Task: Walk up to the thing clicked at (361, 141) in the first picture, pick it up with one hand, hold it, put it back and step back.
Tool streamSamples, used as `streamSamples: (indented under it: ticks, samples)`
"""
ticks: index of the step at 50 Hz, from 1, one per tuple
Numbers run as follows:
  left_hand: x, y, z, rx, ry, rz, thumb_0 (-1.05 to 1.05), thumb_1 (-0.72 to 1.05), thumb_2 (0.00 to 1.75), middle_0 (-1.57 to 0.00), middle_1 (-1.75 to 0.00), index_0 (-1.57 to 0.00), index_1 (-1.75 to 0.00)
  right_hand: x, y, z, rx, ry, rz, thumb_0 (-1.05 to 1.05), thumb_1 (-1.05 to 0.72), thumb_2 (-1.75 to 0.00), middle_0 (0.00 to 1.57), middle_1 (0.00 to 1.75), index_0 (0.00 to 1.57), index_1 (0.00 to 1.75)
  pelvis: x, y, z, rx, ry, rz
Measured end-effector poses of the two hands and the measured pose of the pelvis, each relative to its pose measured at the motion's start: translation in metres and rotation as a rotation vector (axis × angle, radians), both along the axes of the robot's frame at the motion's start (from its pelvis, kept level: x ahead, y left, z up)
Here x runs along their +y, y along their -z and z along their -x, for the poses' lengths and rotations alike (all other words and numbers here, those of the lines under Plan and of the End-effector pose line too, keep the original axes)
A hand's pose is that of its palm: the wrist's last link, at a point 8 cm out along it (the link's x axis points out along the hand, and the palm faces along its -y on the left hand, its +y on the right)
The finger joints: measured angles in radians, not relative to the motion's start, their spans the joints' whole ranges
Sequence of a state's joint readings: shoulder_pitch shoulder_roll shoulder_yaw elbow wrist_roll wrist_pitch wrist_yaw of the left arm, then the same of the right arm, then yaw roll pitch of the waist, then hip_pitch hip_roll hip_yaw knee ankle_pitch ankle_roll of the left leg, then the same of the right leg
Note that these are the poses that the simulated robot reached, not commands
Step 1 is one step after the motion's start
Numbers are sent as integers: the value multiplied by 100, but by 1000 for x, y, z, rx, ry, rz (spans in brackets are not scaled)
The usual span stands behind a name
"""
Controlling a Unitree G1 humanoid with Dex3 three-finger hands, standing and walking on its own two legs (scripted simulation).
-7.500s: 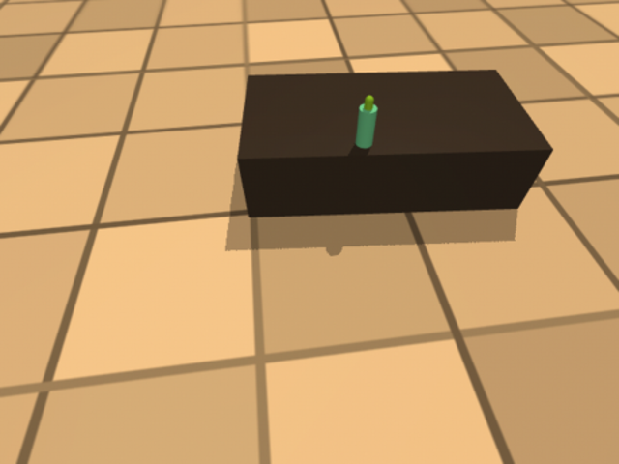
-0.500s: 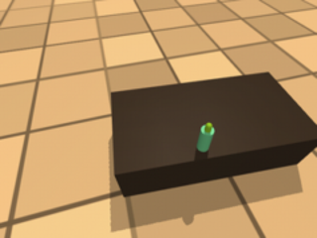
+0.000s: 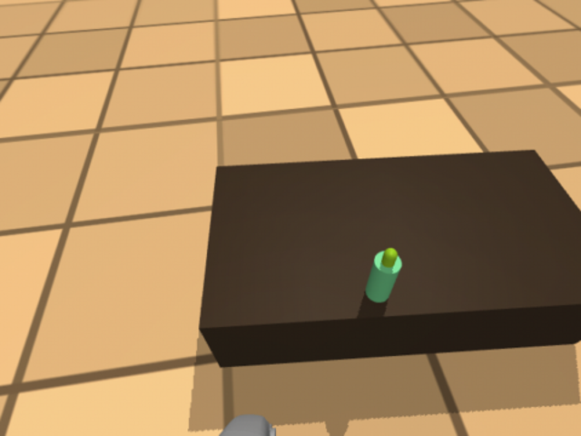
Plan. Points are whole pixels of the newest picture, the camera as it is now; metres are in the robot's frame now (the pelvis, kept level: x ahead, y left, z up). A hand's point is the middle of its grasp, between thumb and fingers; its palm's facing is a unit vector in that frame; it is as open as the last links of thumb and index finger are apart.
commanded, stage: walk up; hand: right
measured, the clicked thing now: (384, 273) +0.56 -0.18 -0.33
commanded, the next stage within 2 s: stand in 1.66 s
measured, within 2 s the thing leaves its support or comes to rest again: neither
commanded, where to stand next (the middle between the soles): +0.15 -0.01 m, yaw +6 degrees
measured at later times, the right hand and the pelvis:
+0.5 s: hand (483, 384) +0.24 -0.27 -0.15, palm faces -0.11 +0.92 -0.38, open 7.4 cm; pelvis +0.10 -0.02 -0.02, yaw +5 degrees
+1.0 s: hand (480, 382) +0.24 -0.27 -0.14, palm faces -0.16 +0.92 -0.36, open 7.4 cm; pelvis +0.11 -0.02 +0.00, yaw +8 degrees
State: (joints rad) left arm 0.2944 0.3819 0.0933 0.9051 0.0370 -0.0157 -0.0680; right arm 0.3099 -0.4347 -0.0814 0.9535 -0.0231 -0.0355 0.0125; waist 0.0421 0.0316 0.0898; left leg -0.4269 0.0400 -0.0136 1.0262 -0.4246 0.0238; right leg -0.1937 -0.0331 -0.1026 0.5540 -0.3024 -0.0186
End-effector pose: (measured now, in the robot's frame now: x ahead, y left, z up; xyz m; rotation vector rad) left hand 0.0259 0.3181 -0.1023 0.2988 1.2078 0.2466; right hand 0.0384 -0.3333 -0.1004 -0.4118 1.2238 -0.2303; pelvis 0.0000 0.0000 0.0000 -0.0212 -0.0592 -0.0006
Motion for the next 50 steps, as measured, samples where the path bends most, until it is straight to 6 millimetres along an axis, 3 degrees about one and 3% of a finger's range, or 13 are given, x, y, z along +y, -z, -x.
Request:
streamSamples:
  ticks: [5,10,17,23,28,32,41,50]
  samples:
    - [-9,11,-8,22,-23,36,1,91,90,-21,-30,-20,-30,7,-13,-66,-55,-85,-5,0,-90,-90,20,30,20,30,-3,0,-30,11,-24,11]
    - [-5,35,-37,32,-41,52,1,91,90,-21,-30,-20,-30,21,-12,-123,-127,-140,27,0,-90,-90,20,30,20,30,4,14,-59,7,-47,-8]
    - [-12,27,-90,-15,-31,43,1,91,90,-21,-30,-20,-30,32,-18,-167,-187,-158,-1,0,-90,-90,20,30,20,30,-3,6,-86,14,-66,-12]
    - [-19,21,-113,-43,-33,-21,1,91,90,-21,-30,-20,-30,20,4,-195,-181,-158,-45,0,-90,-90,20,30,20,30,-20,15,-101,14,-80,-4]
    - [-25,11,-122,-46,-35,-51,1,91,90,-21,-30,-20,-30,17,19,-206,-133,-135,-79,0,-90,-90,20,30,20,30,-25,15,-109,23,-99,-19]
    - [-20,11,-134,-62,-35,-55,1,91,90,-21,-30,-20,-30,18,26,-203,-95,-140,-77,0,-90,-90,20,30,20,30,-21,16,-111,30,-118,-28]
    - [-22,11,-150,-71,-50,-21,1,91,90,-21,-30,-20,-30,24,17,-195,-32,-135,-77,0,-90,-90,20,30,20,30,-22,5,-114,24,-125,-14]
    - [-28,7,-147,-64,-75,3,1,91,90,-21,-30,-20,-30,24,6,-205,-46,-141,-78,0,-90,-90,20,30,20,30,-24,-4,-113,13,-136,-13]
